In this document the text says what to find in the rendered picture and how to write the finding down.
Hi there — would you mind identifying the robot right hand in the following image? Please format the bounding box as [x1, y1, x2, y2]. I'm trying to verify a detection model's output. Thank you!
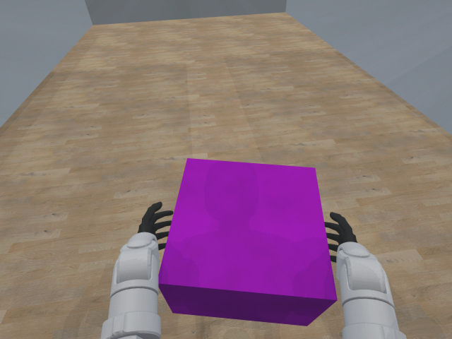
[324, 212, 357, 262]

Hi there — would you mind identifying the robot left hand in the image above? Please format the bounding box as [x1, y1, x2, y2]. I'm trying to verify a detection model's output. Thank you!
[137, 202, 174, 250]

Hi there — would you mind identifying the left robot forearm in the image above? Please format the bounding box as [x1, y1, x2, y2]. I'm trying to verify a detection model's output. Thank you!
[100, 232, 161, 339]

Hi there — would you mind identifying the carton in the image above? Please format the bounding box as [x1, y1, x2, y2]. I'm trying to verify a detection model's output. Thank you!
[158, 158, 337, 326]

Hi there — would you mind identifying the right robot forearm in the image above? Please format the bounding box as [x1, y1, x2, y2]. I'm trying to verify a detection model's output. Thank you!
[336, 242, 407, 339]

